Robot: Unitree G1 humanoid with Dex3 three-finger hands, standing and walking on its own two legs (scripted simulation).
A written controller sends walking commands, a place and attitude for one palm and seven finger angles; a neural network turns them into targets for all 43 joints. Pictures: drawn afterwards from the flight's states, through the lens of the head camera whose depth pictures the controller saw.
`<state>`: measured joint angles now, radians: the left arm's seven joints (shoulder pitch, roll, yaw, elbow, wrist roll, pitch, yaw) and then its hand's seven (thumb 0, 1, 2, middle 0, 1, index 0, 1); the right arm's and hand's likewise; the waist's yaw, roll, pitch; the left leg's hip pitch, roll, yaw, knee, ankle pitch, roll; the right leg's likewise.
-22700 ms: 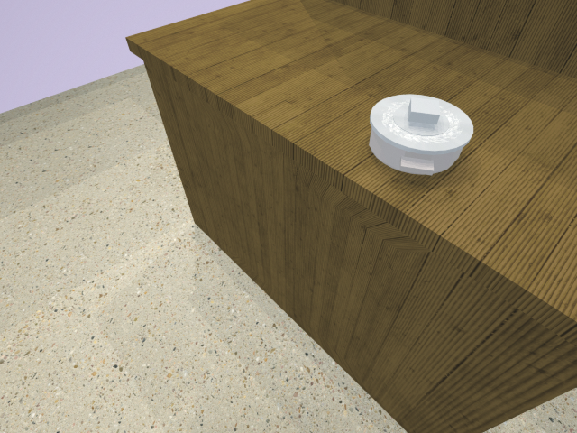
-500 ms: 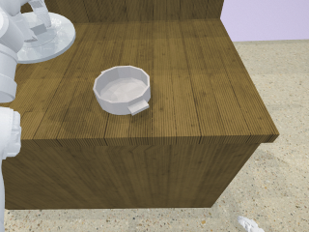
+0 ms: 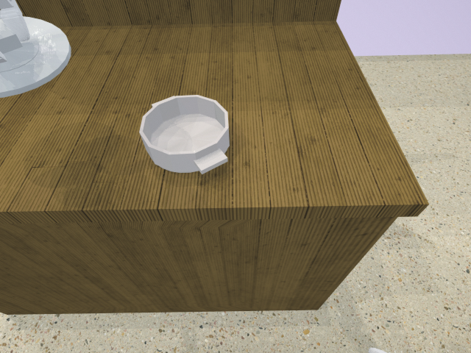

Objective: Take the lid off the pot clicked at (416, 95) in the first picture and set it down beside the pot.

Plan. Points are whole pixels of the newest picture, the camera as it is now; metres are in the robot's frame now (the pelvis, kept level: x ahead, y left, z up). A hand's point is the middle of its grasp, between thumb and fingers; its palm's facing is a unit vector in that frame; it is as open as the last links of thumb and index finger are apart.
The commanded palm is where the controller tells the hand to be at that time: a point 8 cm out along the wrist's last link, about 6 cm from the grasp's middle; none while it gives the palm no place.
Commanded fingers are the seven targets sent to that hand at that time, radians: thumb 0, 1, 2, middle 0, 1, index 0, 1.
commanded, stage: move the lid sideways beside the pot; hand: left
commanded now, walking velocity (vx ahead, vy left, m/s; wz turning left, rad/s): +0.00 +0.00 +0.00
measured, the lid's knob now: out of the picture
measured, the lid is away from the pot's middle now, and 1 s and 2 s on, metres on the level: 0.24 0.23 0.23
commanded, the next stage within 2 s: lower the lid onto the table in 0.12 s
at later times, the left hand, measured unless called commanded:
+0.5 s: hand out of the picture +0.45 +0.29 +0.29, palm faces -0.18 -0.08 -0.98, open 7.6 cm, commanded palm +0.44 +0.30 +0.35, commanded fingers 0.00 0.51 1.14 -0.82 -0.95 -0.89 -0.97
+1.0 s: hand (15, 70) +0.46 +0.30 +0.26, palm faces -0.23 -0.10 -0.97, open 7.6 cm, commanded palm +0.45 +0.30 +0.32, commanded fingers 0.00 0.51 1.14 -0.82 -0.95 -0.89 -0.97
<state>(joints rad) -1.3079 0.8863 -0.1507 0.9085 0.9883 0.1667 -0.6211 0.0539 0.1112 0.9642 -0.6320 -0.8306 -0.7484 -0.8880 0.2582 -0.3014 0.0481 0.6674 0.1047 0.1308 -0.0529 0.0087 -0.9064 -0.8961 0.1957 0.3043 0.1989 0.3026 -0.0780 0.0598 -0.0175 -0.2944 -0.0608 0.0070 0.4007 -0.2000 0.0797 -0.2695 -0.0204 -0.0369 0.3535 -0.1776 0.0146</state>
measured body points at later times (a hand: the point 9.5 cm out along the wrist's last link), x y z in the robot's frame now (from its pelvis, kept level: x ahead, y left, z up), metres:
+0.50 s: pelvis +0.00 +0.00 +0.00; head +0.04 -0.02 +0.45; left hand +0.46 +0.29 +0.35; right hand +0.09 -0.26 -0.13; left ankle +0.00 +0.07 -0.74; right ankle +0.00 -0.14 -0.74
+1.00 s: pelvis +0.00 +0.00 +0.00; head +0.04 -0.02 +0.45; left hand +0.46 +0.30 +0.31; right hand +0.07 -0.28 -0.13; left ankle +0.00 +0.07 -0.74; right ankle +0.00 -0.14 -0.74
